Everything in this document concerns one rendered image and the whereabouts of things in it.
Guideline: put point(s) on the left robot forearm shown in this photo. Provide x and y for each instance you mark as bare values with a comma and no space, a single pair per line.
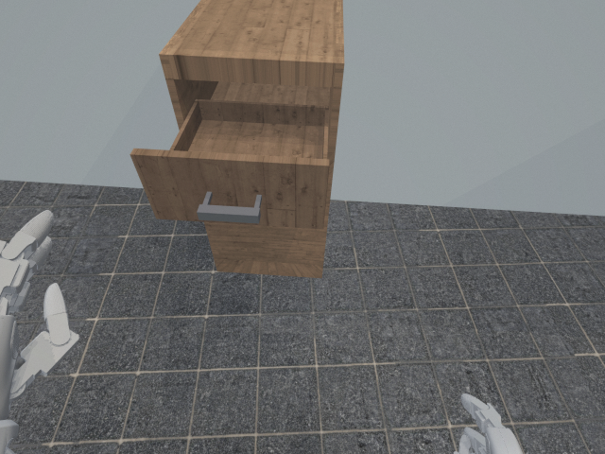
8,431

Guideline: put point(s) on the handle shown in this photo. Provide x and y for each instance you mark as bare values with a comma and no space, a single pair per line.
229,213

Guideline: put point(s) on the robot right hand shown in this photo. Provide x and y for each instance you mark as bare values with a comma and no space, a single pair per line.
497,440

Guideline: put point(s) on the drawer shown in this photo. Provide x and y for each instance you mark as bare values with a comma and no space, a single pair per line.
238,150

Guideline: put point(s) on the robot left hand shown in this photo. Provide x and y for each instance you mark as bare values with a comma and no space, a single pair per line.
19,261

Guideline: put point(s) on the cabinet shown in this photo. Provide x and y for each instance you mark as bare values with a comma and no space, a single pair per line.
269,51

